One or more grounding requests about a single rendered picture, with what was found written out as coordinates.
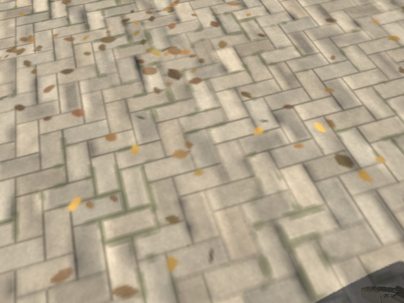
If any right robot hand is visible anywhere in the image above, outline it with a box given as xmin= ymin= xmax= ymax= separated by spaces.
xmin=361 ymin=286 xmax=404 ymax=303

